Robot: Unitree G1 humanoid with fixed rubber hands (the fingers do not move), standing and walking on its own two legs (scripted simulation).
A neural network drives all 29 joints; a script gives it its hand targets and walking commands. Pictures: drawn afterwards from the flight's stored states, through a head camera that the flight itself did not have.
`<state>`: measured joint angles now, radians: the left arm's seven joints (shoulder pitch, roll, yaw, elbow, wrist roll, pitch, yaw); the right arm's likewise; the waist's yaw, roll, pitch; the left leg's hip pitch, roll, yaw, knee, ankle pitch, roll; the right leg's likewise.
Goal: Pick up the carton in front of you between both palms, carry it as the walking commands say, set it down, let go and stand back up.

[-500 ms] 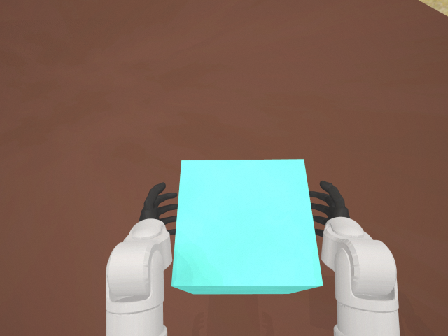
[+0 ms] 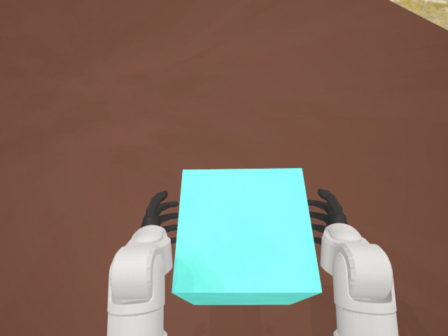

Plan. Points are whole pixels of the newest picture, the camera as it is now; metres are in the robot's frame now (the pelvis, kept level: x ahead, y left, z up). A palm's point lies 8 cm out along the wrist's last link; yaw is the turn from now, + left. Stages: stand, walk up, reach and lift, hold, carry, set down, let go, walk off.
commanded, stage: carry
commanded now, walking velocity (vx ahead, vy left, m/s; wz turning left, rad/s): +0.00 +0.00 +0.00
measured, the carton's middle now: (241, 244) +0.31 +0.00 -0.01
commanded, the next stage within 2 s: hold in 1.36 s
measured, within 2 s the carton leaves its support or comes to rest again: neither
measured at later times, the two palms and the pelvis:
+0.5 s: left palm (158, 269) +0.23 +0.14 +0.05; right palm (340, 269) +0.23 -0.15 +0.05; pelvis -0.05 -0.01 +0.00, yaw +0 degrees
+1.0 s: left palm (164, 274) +0.23 +0.13 +0.04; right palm (345, 274) +0.22 -0.17 +0.04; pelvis -0.06 -0.02 +0.00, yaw +0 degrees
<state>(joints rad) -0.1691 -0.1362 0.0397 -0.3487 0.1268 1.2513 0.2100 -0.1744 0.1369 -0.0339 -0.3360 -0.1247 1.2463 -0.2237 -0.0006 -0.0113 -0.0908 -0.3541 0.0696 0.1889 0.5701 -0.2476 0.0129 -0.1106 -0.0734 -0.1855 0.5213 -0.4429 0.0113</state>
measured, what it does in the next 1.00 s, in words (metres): shifts its weight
